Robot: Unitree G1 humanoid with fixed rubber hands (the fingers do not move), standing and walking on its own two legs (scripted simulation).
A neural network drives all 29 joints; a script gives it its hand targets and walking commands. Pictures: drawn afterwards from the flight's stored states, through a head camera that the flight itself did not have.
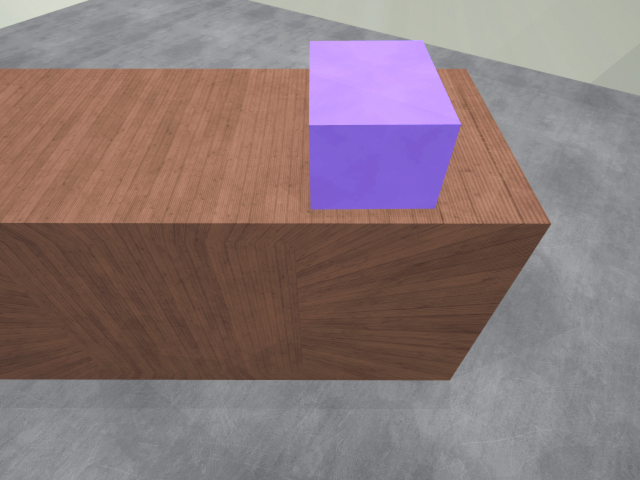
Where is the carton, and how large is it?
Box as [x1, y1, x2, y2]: [309, 41, 460, 208]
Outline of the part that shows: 310,41 309,152 311,208 434,208 460,123 423,42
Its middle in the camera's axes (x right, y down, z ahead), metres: +0.10 -0.24 +0.77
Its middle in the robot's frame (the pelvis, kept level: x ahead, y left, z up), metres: +0.75 -0.12 +0.05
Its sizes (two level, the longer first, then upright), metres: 0.318 0.236 0.181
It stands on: a pedestal, 0.73 m high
